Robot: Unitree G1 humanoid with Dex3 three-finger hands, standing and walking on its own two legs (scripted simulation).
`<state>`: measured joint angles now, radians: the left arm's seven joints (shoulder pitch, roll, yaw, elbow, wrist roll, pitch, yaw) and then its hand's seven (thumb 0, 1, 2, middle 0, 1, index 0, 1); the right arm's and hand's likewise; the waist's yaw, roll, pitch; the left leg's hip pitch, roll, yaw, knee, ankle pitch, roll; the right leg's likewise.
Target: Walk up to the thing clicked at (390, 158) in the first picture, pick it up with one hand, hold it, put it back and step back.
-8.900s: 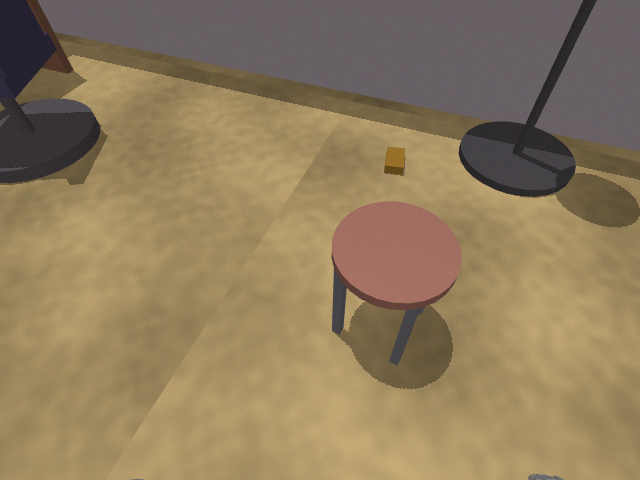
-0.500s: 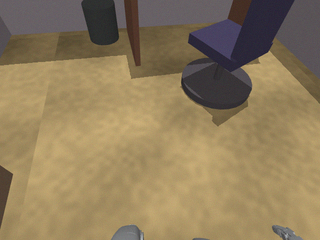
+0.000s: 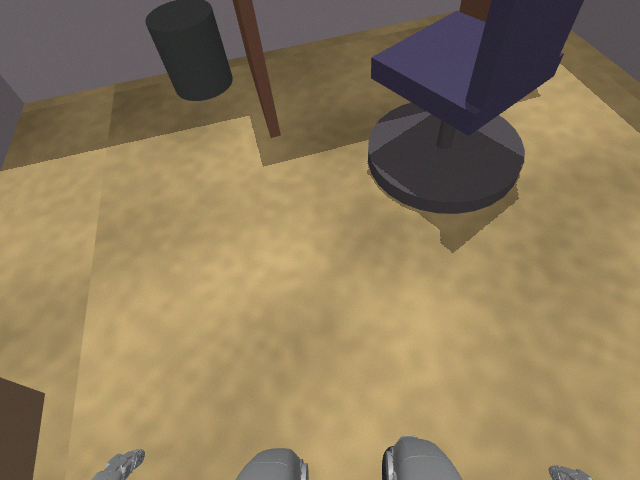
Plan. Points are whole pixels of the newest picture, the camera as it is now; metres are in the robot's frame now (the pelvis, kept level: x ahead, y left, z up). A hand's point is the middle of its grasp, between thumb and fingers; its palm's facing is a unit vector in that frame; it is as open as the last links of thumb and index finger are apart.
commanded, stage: walk up
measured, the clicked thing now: out of the picture -0.30 -1.40 -0.74
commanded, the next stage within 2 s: stand in 0.98 s
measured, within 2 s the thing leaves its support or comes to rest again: neither
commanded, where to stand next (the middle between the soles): +0.09 +0.01 m, yaw +0 degrees
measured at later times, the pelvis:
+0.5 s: pelvis +0.03 +0.02 +0.01, yaw +2 degrees
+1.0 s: pelvis +0.04 +0.01 +0.02, yaw +2 degrees
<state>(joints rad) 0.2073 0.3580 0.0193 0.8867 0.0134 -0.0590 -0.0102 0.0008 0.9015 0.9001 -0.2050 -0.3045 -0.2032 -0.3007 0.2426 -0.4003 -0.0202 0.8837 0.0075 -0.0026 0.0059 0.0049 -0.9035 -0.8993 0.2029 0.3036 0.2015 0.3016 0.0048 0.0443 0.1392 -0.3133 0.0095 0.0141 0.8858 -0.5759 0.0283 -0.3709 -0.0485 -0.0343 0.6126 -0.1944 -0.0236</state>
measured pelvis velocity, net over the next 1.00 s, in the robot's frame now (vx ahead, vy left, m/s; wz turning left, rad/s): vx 0.04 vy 0.01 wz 0.04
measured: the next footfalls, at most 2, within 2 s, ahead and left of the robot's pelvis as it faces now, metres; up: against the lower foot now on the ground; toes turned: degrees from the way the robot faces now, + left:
left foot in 0.18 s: +0.08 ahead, +0.15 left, +0.00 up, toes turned +2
